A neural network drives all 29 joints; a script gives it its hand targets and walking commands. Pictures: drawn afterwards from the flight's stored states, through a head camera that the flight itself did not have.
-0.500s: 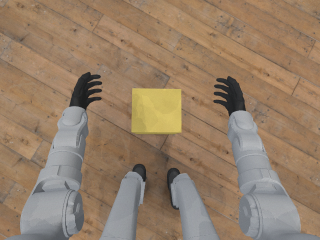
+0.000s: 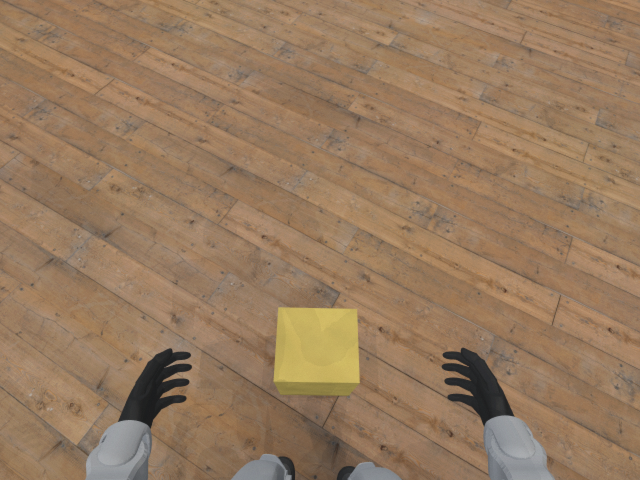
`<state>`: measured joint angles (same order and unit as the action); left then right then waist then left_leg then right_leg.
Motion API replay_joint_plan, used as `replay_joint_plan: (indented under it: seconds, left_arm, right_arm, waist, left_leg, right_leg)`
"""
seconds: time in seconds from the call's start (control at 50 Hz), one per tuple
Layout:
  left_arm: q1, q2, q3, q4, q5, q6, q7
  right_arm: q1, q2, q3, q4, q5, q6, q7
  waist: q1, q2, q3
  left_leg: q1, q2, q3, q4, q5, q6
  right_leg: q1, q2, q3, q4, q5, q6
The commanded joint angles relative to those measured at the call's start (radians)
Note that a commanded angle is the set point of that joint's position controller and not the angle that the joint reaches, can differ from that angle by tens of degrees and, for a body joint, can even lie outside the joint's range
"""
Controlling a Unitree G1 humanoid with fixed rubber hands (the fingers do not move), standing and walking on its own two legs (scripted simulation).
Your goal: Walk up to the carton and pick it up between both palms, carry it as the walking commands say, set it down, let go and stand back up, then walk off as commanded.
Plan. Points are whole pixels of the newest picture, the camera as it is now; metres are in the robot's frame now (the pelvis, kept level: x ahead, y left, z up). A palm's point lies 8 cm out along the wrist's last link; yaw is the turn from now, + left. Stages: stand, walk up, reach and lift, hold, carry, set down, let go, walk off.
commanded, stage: let go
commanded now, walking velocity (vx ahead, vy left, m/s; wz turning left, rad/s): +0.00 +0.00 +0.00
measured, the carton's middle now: (316, 354) +0.38 +0.00 -0.62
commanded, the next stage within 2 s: stand in 0.52 s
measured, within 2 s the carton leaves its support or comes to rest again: neither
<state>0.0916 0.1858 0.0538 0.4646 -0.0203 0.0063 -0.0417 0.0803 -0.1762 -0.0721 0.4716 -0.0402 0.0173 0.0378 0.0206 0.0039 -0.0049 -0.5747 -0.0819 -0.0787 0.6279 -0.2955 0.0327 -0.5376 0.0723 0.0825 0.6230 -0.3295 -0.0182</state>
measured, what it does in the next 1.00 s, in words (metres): stands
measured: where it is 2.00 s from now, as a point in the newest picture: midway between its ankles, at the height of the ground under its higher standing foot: outside the picture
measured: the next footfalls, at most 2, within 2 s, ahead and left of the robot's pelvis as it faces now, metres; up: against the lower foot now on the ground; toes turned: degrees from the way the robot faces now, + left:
none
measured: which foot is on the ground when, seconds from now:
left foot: down 0.00-1.00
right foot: down 0.00-1.00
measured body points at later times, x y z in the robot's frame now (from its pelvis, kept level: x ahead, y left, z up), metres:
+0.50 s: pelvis +0.00 +0.00 +0.02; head +0.02 +0.00 +0.46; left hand +0.17 +0.22 -0.07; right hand +0.16 -0.23 -0.07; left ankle +0.00 +0.10 -0.72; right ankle -0.03 -0.11 -0.72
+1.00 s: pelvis +0.04 +0.00 +0.01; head +0.00 +0.00 +0.46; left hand +0.09 +0.25 -0.11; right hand +0.10 -0.25 -0.13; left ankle +0.00 +0.10 -0.72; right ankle -0.03 -0.11 -0.72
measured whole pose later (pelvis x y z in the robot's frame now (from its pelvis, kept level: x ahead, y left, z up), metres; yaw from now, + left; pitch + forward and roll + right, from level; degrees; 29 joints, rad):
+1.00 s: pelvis +0.04 +0.00 +0.01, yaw +3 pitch +3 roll +0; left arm 0.39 0.23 0.00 0.79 0.02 -0.04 0.03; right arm 0.37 -0.22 -0.01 0.89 -0.02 -0.05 -0.02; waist 0.00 0.00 -0.16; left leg -0.25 -0.10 -0.13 0.55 -0.34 0.04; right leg -0.18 0.05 0.04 0.51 -0.38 -0.03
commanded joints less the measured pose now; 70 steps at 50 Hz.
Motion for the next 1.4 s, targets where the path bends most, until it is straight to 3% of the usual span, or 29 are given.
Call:
replay_joint_plan:
  seconds: [0.0, 0.08, 0.16, 0.2, 0.24, 0.28, 0.3, 0.32, 0.4, 0.46, 0.48, 0.52, 0.58, 0.6, 0.64, 0.7, 0.82, 0.84, 0.86, 0.94, 0.96, 1.06, 1.1, 1.16, 1.18, 1.2, 1.28, 1.3, 1.38]
  left_arm:
    - [0.074, 0.131, 0.031, -0.166, 0.003, -0.019, 0.005]
    - [0.151, 0.132, 0.033, -0.177, 0.005, -0.021, 0.0]
    - [0.119, 0.116, -0.007, -0.163, -0.004, 0.024, -0.013]
    - [0.111, 0.115, 0.002, -0.155, 0.004, 0.053, -0.019]
    - [0.092, 0.109, 0.001, -0.175, 0.008, 0.06, -0.021]
    - [0.113, 0.132, 0.034, -0.17, 0.019, 0.065, -0.021]
    - [0.121, 0.113, 0.02, -0.153, 0.02, 0.076, -0.02]
    - [0.115, 0.126, 0.02, -0.149, 0.017, 0.086, -0.019]
    - [0.092, 0.098, 0.003, -0.158, 0.02, 0.115, -0.02]
    - [0.097, 0.109, 0.016, -0.179, 0.026, 0.105, -0.012]
    - [0.145, 0.193, 0.032, 0.006, 0.075, 0.023, 0.029]
    - [0.178, 0.171, 0.026, 0.016, 0.075, -0.034, 0.063]
    - [0.118, 0.14, 0.005, 0.056, 0.066, -0.075, 0.072]
    - [0.129, 0.147, 0.01, 0.074, 0.065, -0.078, 0.071]
    - [0.167, 0.167, 0.01, 0.105, 0.056, -0.083, 0.065]
    - [0.205, 0.147, -0.005, 0.14, 0.048, -0.08, 0.072]
    - [0.247, 0.169, -0.01, 0.192, 0.041, -0.072, 0.082]
    - [0.253, 0.156, -0.018, 0.207, 0.038, -0.076, 0.075]
    - [0.265, 0.183, -0.01, 0.216, 0.047, -0.073, 0.078]
    - [0.334, 0.161, -0.023, 0.27, 0.034, -0.069, 0.084]
    - [0.317, 0.178, -0.018, 0.279, 0.036, -0.069, 0.087]
    - [0.341, 0.143, -0.031, 0.313, 0.038, -0.052, 0.085]
    - [0.392, 0.176, -0.021, 0.35, 0.039, -0.05, 0.09]
    - [0.407, 0.136, -0.035, 0.389, 0.043, -0.048, 0.095]
    - [0.404, 0.142, -0.029, 0.395, 0.042, -0.044, 0.097]
    - [0.404, 0.141, -0.031, 0.405, 0.039, -0.043, 0.104]
    - [0.439, 0.099, -0.048, 0.449, 0.031, -0.037, 0.097]
    - [0.465, 0.081, -0.049, 0.475, 0.033, -0.032, 0.098]
    - [0.429, 0.072, -0.05, 0.475, 0.044, -0.022, 0.097]
  right_arm:
    - [0.049, -0.127, -0.031, -0.189, -0.002, -0.027, 0.006]
    - [0.126, -0.12, -0.006, -0.185, 0.003, -0.025, 0.008]
    - [0.112, -0.105, 0.014, -0.159, 0.025, 0.011, 0.023]
    - [0.112, -0.126, 0.015, -0.154, 0.023, 0.04, 0.025]
    - [0.107, -0.129, 0.013, -0.152, 0.028, 0.049, 0.028]
    - [0.101, -0.143, 0.009, -0.191, 0.017, 0.061, 0.028]
    - [0.124, -0.135, 0.012, -0.168, 0.025, 0.069, 0.027]
    - [0.093, -0.135, 0.019, -0.181, 0.033, 0.078, 0.024]
    - [0.097, -0.131, 0.022, -0.177, 0.035, 0.109, 0.023]
    - [0.111, -0.12, 0.023, -0.197, 0.034, 0.101, 0.018]
    - [0.219, -0.209, 0.001, 0.025, -0.008, 0.006, -0.024]
    - [0.167, -0.215, -0.002, 0.054, -0.019, -0.05, -0.059]
    - [0.146, -0.156, 0.024, 0.104, 0.001, -0.095, -0.048]
    - [0.173, -0.144, 0.026, 0.137, 0.008, -0.096, -0.048]
    - [0.183, -0.163, 0.019, 0.162, 0.013, -0.099, -0.047]
    - [0.22, -0.174, 0.018, 0.218, 0.009, -0.097, -0.047]
    - [0.268, -0.191, 0.023, 0.303, 0.016, -0.09, -0.054]
    - [0.271, -0.177, 0.026, 0.321, 0.017, -0.09, -0.052]
    - [0.264, -0.164, 0.035, 0.325, 0.016, -0.085, -0.055]
    - [0.303, -0.163, 0.041, 0.373, 0.021, -0.083, -0.062]
    - [0.325, -0.174, 0.033, 0.393, 0.021, -0.082, -0.062]
    - [0.304, -0.176, 0.042, 0.431, 0.021, -0.064, -0.07]
    - [0.312, -0.141, 0.054, 0.448, 0.022, -0.061, -0.071]
    - [0.343, -0.098, 0.064, 0.489, 0.022, -0.055, -0.075]
    - [0.313, -0.111, 0.065, 0.49, 0.019, -0.05, -0.081]
    - [0.346, -0.123, 0.062, 0.509, 0.024, -0.053, -0.081]
    - [0.363, -0.136, 0.063, 0.547, 0.025, -0.046, -0.083]
    - [0.371, -0.114, 0.066, 0.552, 0.023, -0.043, -0.081]
    - [0.332, -0.109, 0.072, 0.577, 0.02, -0.031, -0.085]
  waist:
    - [-0.01, -0.01, -0.297]
    - [-0.011, -0.035, -0.169]
    - [-0.016, 0.014, 0.003]
    - [-0.019, -0.008, 0.044]
    - [-0.014, 0.034, 0.025]
    - [-0.002, -0.018, 0.016]
    - [-0.024, -0.019, 0.011]
    - [-0.009, -0.022, 0.04]
    - [-0.024, -0.012, 0.077]
    - [-0.024, -0.021, -0.026]
    - [-0.036, 0.018, -0.116]
    - [-0.001, 0.022, -0.106]
    - [-0.014, 0.019, -0.063]
    - [-0.031, 0.053, -0.089]
    - [-0.012, -0.017, -0.095]
    - [-0.02, -0.05, -0.047]
    - [-0.029, 0.011, -0.015]
    - [-0.024, -0.025, -0.026]
    - [-0.011, 0.024, -0.013]
    - [-0.018, -0.018, -0.015]
    - [-0.031, -0.016, -0.037]
    - [-0.008, -0.02, -0.02]
    - [-0.01, 0.03, -0.005]
    - [-0.03, -0.004, 0.0]
    - [-0.01, 0.018, 0.031]
    - [-0.032, 0.015, 0.014]
    - [-0.024, 0.011, 0.051]
    - [-0.027, -0.036, 0.02]
    - [-0.014, 0.03, 0.099]
  left_leg:
    - [0.463, 0.065, 0.018, -0.106, 0.413, -0.05]
    - [0.498, 0.053, 0.021, -0.157, 0.392, -0.042]
    - [0.544, 0.052, 0.033, -0.207, 0.266, -0.041]
    - [0.532, 0.052, 0.043, -0.226, 0.176, -0.038]
    - [0.515, 0.052, 0.045, -0.225, 0.191, -0.046]
    - [0.515, 0.057, 0.038, -0.224, 0.208, -0.032]
    - [0.52, 0.055, 0.043, -0.219, 0.212, -0.033]
    - [0.513, 0.055, 0.038, -0.217, 0.215, -0.032]
    - [0.503, 0.067, 0.043, -0.228, 0.161, -0.026]
    - [0.529, 0.062, 0.04, -0.197, 0.252, -0.021]
    - [0.356, 0.142, -0.07, -0.22, 0.172, -0.045]
    - [0.34, 0.126, -0.087, -0.227, 0.056, -0.047]
    - [0.287, 0.13, -0.127, -0.173, 0.251, -0.016]
    - [0.315, 0.13, -0.109, -0.159, 0.253, -0.016]
    - [0.281, 0.127, -0.138, -0.157, 0.271, -0.003]
    - [0.267, 0.118, -0.142, -0.146, 0.245, 0.001]
    - [0.266, 0.122, -0.161, -0.145, 0.297, 0.021]
    - [0.291, 0.129, -0.178, -0.15, 0.316, 0.016]
    - [0.258, 0.122, -0.174, -0.156, 0.327, 0.016]
    - [0.257, 0.115, -0.161, -0.134, 0.355, 0.027]
    - [0.258, 0.11, -0.151, -0.136, 0.33, 0.031]
    - [0.244, 0.101, -0.172, -0.149, 0.287, 0.036]
    - [0.286, 0.102, -0.163, -0.139, 0.322, 0.033]
    - [0.285, 0.107, -0.158, -0.132, 0.283, 0.03]
    - [0.251, 0.102, -0.162, -0.127, 0.314, 0.034]
    - [0.256, 0.097, -0.166, -0.135, 0.293, 0.042]
    - [0.296, 0.114, -0.176, -0.132, 0.364, 0.045]
    - [0.302, 0.107, -0.186, -0.127, 0.345, 0.046]
    - [0.254, 0.09, -0.176, -0.157, 0.254, 0.041]
  right_leg:
    - [0.23, -0.053, -0.021, -0.165, 0.315, 0.031]
    - [0.318, -0.065, -0.019, -0.198, 0.37, 0.032]
    - [0.268, -0.059, -0.035, -0.259, 0.196, 0.023]
    - [0.296, -0.065, -0.035, -0.269, 0.138, 0.018]
    - [0.351, -0.066, -0.028, -0.269, 0.156, 0.013]
    - [0.366, -0.064, -0.031, -0.247, 0.191, 0.016]
    - [0.368, -0.066, -0.03, -0.246, 0.218, 0.015]
    - [0.368, -0.068, -0.021, -0.247, 0.22, 0.016]
    - [0.367, -0.059, -0.022, -0.249, 0.167, 0.014]
    - [0.405, -0.061, -0.012, -0.202, 0.289, 0.011]
    - [0.49, -0.121, 0.005, -0.174, 0.141, 0.027]
    - [0.449, -0.136, 0.049, -0.19, 0.074, 0.018]
    - [0.408, -0.147, 0.09, -0.168, 0.176, 0.006]
    - [0.381, -0.15, 0.087, -0.164, 0.201, -0.004]
    - [0.398, -0.142, 0.07, -0.165, 0.203, 0.002]
    - [0.357, -0.153, 0.084, -0.167, 0.3, -0.006]
    - [0.312, -0.143, 0.069, -0.171, 0.266, -0.015]
    - [0.306, -0.144, 0.058, -0.177, 0.239, -0.021]
    - [0.326, -0.14, 0.053, -0.172, 0.227, -0.019]
    - [0.349, -0.15, 0.049, -0.162, 0.372, -0.021]
    - [0.385, -0.157, 0.053, -0.164, 0.372, -0.025]
    - [0.376, -0.14, 0.034, -0.169, 0.235, -0.025]
    - [0.344, -0.143, 0.028, -0.174, 0.257, -0.029]
    - [0.349, -0.157, 0.028, -0.179, 0.281, -0.037]
    - [0.366, -0.145, 0.031, -0.185, 0.296, -0.035]
    - [0.387, -0.164, 0.032, -0.179, 0.345, -0.045]
    - [0.335, -0.138, 0.018, -0.187, 0.248, -0.04]
    - [0.367, -0.134, 0.009, -0.185, 0.251, -0.033]
    - [0.329, -0.141, 0.021, -0.199, 0.165, -0.044]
